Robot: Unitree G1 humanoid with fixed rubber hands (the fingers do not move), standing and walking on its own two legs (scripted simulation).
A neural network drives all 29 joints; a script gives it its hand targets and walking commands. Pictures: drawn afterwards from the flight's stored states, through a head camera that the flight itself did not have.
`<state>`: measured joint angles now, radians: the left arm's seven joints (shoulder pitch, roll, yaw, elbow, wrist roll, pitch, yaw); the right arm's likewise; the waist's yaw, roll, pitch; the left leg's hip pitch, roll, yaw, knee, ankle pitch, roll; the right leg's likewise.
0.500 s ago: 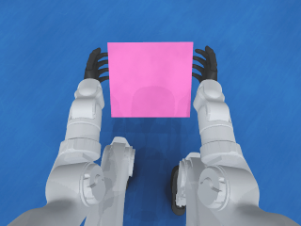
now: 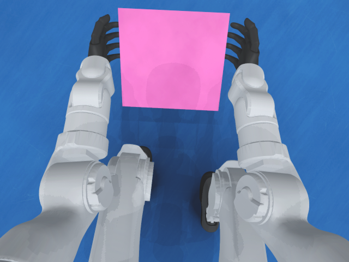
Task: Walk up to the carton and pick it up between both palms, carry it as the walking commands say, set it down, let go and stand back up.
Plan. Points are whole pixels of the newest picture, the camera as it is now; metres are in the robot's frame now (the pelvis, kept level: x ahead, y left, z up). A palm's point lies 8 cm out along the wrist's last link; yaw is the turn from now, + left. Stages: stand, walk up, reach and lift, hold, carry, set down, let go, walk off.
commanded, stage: set down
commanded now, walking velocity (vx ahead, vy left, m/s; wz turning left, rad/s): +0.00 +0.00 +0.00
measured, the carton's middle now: (173, 61) +0.52 +0.09 -0.21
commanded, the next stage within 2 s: none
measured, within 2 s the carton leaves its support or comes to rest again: neither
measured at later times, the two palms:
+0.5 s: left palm (104, 58) +0.50 +0.25 -0.20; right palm (229, 70) +0.52 -0.04 -0.20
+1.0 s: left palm (107, 60) +0.50 +0.25 -0.23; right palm (227, 72) +0.53 -0.05 -0.23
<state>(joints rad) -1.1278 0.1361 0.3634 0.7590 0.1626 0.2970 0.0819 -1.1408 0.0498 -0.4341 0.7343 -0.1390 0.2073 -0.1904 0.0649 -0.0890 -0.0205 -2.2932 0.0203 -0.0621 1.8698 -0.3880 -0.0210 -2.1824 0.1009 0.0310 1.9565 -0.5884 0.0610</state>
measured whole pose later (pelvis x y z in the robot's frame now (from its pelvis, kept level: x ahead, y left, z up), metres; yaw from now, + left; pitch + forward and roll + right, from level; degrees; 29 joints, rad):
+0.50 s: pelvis +0.00 +0.00 -0.04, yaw -1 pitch +43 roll -3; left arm -1.30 0.28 0.27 0.95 0.05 0.23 0.06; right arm -1.26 -0.02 -0.36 0.85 -0.06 0.16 -0.20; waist 0.09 -0.08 0.16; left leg -2.37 0.02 -0.07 2.03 -0.41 -0.02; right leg -2.25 0.12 0.03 2.12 -0.62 0.07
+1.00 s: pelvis +0.00 +0.00 -0.06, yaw -1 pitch +41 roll -2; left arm -1.36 0.34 0.24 1.08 0.01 0.19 0.00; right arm -1.33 -0.06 -0.32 0.95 -0.04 0.16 -0.19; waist 0.11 -0.08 0.23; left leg -2.37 0.05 -0.07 2.09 -0.43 -0.03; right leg -2.27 0.16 0.04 2.18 -0.62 0.08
